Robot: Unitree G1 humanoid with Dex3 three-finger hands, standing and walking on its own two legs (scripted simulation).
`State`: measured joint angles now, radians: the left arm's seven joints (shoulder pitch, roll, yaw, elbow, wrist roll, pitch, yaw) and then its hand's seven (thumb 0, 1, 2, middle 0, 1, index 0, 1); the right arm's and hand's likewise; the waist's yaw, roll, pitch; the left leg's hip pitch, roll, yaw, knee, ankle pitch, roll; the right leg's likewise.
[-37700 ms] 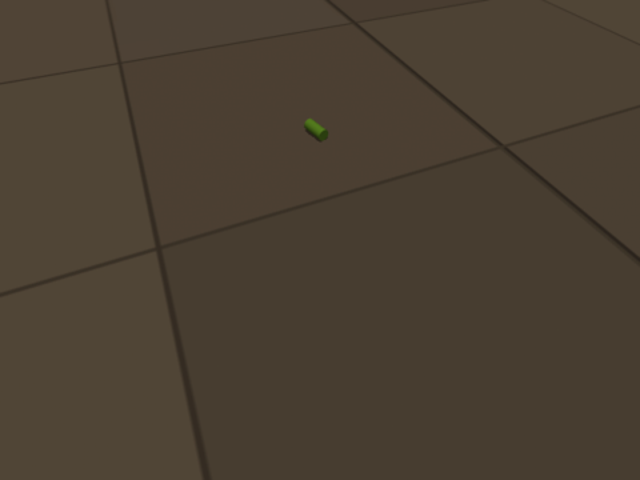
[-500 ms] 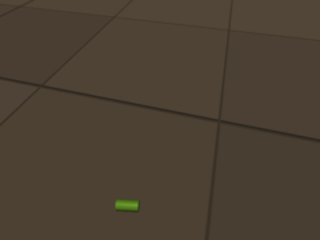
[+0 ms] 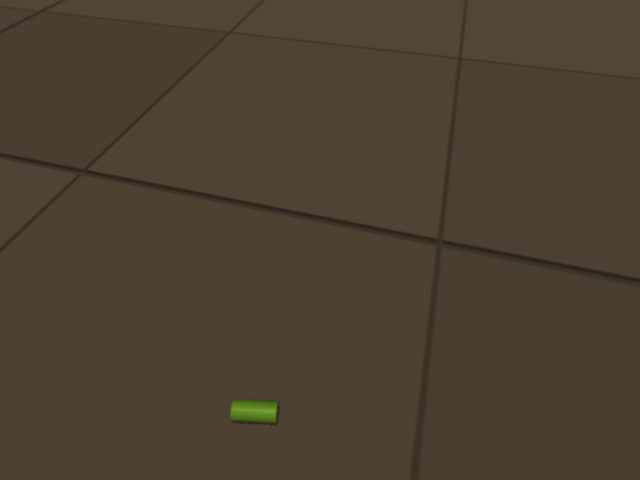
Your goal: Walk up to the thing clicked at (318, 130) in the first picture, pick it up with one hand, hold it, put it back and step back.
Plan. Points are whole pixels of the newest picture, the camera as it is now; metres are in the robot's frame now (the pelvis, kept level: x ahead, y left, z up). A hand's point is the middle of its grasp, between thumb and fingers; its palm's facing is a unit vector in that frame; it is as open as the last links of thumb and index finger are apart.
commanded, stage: stand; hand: left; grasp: from above
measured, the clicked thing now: (255, 411) +0.43 +0.22 -0.75
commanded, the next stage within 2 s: step back in 0.66 s
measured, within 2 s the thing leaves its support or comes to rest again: neither
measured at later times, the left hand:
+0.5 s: hand out of the picture +0.07 +0.25 -0.16, palm faces +0.02 -0.94 -0.34, open 7.4 cm
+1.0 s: hand out of the picture +0.09 +0.32 -0.19, palm faces +0.01 -0.93 -0.38, open 7.4 cm
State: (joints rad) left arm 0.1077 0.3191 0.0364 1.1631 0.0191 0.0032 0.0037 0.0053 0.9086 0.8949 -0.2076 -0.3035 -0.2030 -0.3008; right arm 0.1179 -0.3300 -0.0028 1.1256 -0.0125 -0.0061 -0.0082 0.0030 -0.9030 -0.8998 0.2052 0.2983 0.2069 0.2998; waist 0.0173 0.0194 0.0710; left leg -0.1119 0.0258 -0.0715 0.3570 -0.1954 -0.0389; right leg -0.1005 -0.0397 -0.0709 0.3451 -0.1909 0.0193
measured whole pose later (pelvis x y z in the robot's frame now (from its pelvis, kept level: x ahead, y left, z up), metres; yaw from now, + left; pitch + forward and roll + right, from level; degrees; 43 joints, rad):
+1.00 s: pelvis -0.05 +0.05 -0.03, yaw +0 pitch -1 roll +0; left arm -0.01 0.41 0.09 0.93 0.01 0.06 0.03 0.01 0.91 0.89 -0.21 -0.30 -0.20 -0.30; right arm 0.14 -0.37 -0.06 0.97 -0.02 0.04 0.01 0.00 -0.91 -0.90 0.20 0.30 0.21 0.30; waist -0.01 -0.06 0.21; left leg -0.29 -0.04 -0.01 0.68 -0.37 0.04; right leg -0.42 -0.03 0.09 0.82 -0.46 -0.01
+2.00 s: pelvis -0.29 +0.07 -0.01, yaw -4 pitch -2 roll -1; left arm 0.20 0.41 0.10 0.82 0.02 0.07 0.00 0.01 0.91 0.89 -0.21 -0.30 -0.20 -0.30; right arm 0.13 -0.34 -0.03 0.84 -0.03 0.02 -0.01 0.01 -0.90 -0.90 0.21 0.30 0.21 0.30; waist 0.02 -0.04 0.16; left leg -0.33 0.04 -0.03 0.55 -0.19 0.01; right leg -0.40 0.10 0.17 1.14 -0.47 0.02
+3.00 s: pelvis -0.64 +0.02 -0.02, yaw -6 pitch -2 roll +2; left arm 0.29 0.35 0.06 0.95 0.05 0.03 0.01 0.01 0.91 0.89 -0.21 -0.30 -0.21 -0.30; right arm 0.15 -0.40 -0.06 0.88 -0.02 0.07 0.00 0.00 -0.90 -0.90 0.21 0.30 0.21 0.30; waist 0.05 0.04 0.09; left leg -0.51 -0.08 -0.15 1.02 -0.41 -0.01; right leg -0.21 -0.01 0.04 0.61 -0.36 -0.02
